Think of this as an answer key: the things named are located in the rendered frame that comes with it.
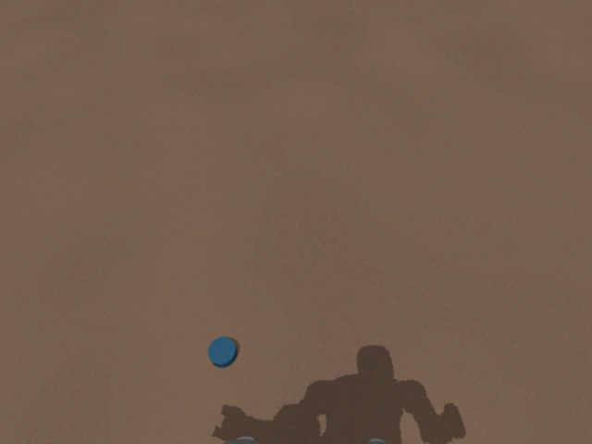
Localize tin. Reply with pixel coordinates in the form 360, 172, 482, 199
208, 337, 237, 368

